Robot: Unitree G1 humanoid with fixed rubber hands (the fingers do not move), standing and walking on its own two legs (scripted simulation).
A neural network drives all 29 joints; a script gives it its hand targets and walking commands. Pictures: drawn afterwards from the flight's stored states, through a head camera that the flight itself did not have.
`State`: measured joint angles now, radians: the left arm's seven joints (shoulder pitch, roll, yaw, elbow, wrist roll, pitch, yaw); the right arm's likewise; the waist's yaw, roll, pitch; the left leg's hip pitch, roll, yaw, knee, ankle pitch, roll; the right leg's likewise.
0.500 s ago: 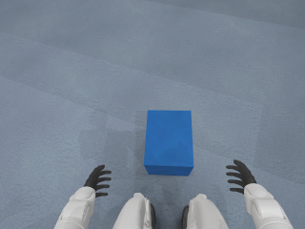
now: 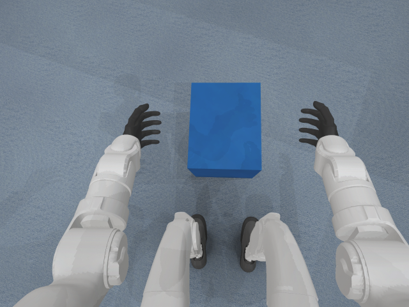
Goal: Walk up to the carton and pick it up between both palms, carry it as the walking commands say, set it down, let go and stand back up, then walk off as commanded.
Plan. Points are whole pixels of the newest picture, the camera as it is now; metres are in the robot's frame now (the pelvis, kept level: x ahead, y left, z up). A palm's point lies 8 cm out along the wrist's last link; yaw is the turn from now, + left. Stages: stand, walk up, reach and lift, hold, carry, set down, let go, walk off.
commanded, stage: reach and lift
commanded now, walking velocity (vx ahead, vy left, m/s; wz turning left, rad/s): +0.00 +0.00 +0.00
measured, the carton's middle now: (224, 135) +0.54 -0.01 -0.54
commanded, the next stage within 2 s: none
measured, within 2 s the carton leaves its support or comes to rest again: neither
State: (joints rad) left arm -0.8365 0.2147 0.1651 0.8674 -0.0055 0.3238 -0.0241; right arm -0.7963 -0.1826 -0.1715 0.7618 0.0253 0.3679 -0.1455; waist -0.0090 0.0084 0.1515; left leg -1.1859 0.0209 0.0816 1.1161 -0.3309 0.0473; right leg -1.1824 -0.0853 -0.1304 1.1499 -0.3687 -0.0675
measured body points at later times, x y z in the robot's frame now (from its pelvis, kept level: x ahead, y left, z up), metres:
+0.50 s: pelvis +0.02 +0.01 -0.01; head +0.35 +0.00 +0.30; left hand +0.55 +0.16 -0.15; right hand +0.53 -0.20 -0.14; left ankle +0.10 +0.11 -0.63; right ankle +0.09 -0.09 -0.63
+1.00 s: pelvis -0.01 +0.00 -0.13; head +0.34 +0.01 +0.16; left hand +0.53 +0.18 -0.29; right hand +0.51 -0.21 -0.27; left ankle +0.10 +0.11 -0.63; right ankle +0.09 -0.09 -0.63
